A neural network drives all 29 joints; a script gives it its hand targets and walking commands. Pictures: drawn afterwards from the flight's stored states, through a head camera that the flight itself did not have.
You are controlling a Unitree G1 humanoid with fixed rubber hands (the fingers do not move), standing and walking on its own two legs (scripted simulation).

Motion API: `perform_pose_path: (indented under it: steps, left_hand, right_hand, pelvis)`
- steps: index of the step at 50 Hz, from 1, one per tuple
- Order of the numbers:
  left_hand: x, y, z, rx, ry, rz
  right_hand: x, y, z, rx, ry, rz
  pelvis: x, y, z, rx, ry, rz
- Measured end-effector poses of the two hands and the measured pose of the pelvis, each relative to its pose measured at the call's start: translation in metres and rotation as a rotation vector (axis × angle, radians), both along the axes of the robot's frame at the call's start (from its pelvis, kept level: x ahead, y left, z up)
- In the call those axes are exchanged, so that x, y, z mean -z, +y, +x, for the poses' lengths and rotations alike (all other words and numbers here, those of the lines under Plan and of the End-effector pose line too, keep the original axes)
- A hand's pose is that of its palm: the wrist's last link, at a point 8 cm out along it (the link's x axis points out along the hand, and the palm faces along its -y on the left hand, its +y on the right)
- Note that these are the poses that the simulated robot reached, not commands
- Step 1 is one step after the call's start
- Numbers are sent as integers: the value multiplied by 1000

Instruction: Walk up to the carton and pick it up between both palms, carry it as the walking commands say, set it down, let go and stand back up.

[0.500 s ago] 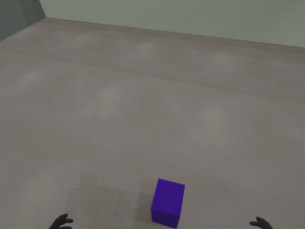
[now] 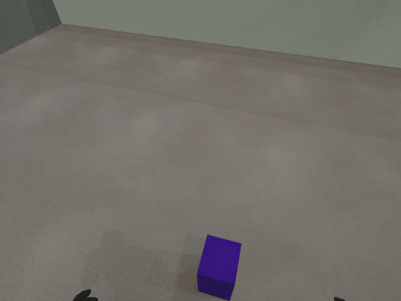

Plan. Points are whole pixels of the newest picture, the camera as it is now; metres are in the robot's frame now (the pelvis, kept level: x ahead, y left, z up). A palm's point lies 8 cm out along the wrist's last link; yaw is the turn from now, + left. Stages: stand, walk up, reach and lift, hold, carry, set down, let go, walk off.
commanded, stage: stand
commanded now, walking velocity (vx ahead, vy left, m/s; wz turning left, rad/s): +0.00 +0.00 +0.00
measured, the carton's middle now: (218, 268) +0.39 -0.04 -0.65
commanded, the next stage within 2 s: none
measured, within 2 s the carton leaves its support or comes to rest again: neither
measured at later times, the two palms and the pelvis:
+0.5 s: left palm out of the picture +0.04 +0.30 -0.11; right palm out of the picture +0.05 -0.29 -0.11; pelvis -0.02 +0.00 +0.00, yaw +0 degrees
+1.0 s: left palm out of the picture +0.03 +0.31 -0.11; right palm out of the picture +0.04 -0.29 -0.11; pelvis -0.03 +0.01 +0.01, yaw +0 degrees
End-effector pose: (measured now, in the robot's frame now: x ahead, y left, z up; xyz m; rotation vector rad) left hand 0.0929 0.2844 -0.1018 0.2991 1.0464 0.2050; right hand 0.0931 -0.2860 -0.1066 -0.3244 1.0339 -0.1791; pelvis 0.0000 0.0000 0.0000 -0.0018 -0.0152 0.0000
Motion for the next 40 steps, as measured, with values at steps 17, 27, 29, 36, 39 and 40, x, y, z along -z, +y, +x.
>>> perform_pose_path:
  steps: [17, 27, 29, 36, 39, 40]
  left_hand:
    - [4, 10, -36, -13, 73, 9]
    - [5, 15, -51, -20, 102, 12]
    - [5, 15, -53, -20, 106, 12]
    - [7, 16, -61, -16, 132, 11]
    - [8, 16, -63, -15, 139, 10]
    - [8, 17, -63, -14, 142, 10]
  right_hand:
    - [1, -7, -30, 9, 59, -15]
    - [4, -4, -44, 7, 95, -8]
    - [4, -4, -46, 9, 101, -6]
    - [3, -5, -50, 12, 111, -11]
    - [3, -6, -51, 16, 117, -13]
    - [2, -7, -52, 16, 119, -15]
  pelvis:
    - [-3, 1, -18, 2, -18, 0]
    - [-4, 3, -25, 2, -24, 2]
    - [-4, 4, -26, 2, -25, 3]
    - [-5, 4, -29, 3, -25, 2]
    - [-5, 5, -30, 3, -24, 2]
    - [-5, 5, -30, 4, -24, 2]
